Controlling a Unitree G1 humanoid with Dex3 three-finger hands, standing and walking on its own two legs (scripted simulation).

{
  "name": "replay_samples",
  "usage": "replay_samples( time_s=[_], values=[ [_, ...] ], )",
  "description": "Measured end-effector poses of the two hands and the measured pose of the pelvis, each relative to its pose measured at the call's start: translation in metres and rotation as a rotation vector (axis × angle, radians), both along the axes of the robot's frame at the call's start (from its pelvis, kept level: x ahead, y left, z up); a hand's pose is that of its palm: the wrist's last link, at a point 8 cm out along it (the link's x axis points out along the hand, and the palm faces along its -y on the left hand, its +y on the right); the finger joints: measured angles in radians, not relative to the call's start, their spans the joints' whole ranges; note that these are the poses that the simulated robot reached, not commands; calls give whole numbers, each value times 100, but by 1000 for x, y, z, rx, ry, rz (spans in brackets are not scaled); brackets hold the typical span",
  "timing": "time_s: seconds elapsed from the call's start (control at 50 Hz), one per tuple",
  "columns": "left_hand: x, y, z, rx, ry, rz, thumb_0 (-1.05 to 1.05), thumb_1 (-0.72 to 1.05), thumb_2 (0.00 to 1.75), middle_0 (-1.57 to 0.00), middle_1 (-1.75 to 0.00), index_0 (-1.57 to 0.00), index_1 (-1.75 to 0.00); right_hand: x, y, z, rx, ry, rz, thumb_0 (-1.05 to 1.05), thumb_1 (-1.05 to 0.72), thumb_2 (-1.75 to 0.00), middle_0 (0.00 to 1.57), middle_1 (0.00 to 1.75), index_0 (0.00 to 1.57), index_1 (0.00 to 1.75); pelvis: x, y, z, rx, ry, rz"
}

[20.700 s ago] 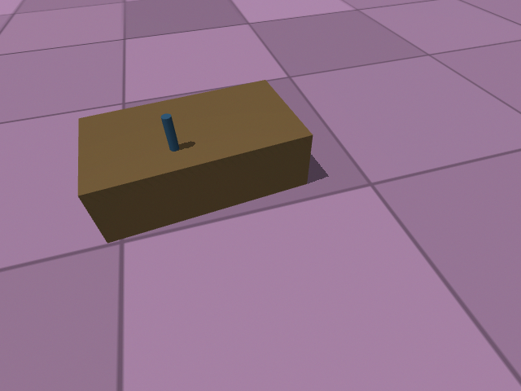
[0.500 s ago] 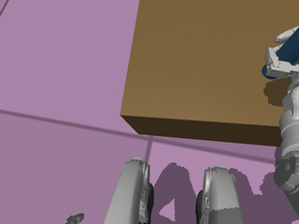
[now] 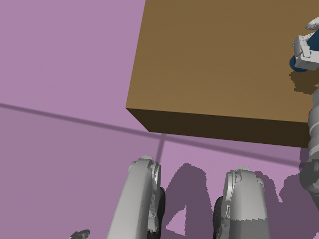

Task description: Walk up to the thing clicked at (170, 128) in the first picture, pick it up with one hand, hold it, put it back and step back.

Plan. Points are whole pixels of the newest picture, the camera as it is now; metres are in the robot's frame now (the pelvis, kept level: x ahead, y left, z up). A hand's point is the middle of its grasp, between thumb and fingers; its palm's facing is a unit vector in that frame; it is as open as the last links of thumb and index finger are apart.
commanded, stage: lower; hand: right
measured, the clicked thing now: out of the picture +0.55 -0.25 +0.02
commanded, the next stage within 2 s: loosen in 1.00 s
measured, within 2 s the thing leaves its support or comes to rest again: rests again in 0.74 s
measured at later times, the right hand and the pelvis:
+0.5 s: hand (301, 51) +0.56 -0.24 -0.03, palm faces +0.25 +0.97 -0.02, open 5.9 cm; pelvis -0.01 +0.00 -0.05, yaw +1 degrees
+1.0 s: hand (295, 55) +0.57 -0.24 -0.06, palm faces +0.25 +0.97 -0.03, open 5.9 cm; pelvis -0.01 +0.00 -0.06, yaw +1 degrees
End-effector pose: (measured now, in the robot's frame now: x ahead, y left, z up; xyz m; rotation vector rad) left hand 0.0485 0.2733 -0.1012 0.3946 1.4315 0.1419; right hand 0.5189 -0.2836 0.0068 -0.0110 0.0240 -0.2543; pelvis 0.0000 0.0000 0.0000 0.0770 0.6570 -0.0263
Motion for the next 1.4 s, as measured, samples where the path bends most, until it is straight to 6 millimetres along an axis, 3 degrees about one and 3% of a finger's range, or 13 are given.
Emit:
replay_samples(
  time_s=[0.42,0.72,1.18,1.28,1.4],
  values=[
    [-15,3,-39,9,40,7,0,89,91,-21,-30,-21,-30,8,-2,-34,-8,-2,-2,-1,0,-126,96,122,101,121,-7,2,-41,4,-7,5],
    [-21,3,-49,24,65,2,0,88,91,-21,-30,-20,-30,13,-3,-53,-9,4,4,-1,0,-126,95,122,101,121,-8,0,-56,15,-11,5],
    [-23,3,-60,24,79,-3,0,87,91,-21,-30,-20,-30,16,-4,-62,-14,-13,1,-1,0,-126,96,122,102,121,-9,0,-68,23,-20,8],
    [-23,3,-63,24,74,-6,0,89,90,-22,-30,-21,-30,16,-4,-62,-15,-13,3,-1,-3,-115,98,115,103,114,-10,0,-71,21,-25,8],
    [-25,4,-64,27,73,-2,0,90,89,-22,-30,-21,-30,16,-4,-63,-18,-5,5,-1,-3,-88,104,100,107,100,-11,0,-73,24,-29,10]
  ],
)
